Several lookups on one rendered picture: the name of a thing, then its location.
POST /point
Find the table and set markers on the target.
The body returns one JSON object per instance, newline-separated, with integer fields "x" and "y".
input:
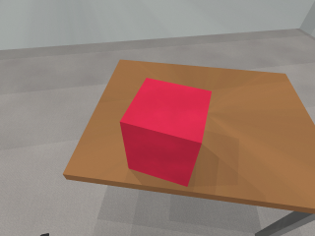
{"x": 258, "y": 146}

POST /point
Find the carton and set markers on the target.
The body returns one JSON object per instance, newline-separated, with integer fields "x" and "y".
{"x": 163, "y": 129}

